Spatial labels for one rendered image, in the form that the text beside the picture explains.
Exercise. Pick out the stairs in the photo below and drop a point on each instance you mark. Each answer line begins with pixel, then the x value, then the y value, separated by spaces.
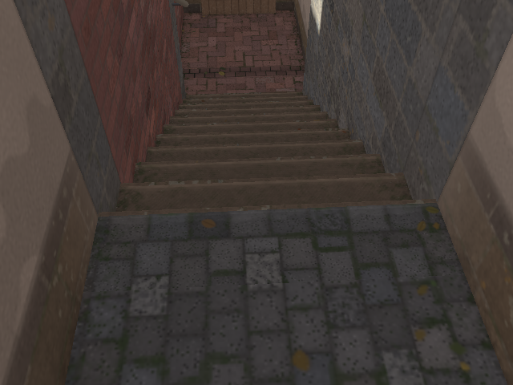
pixel 258 193

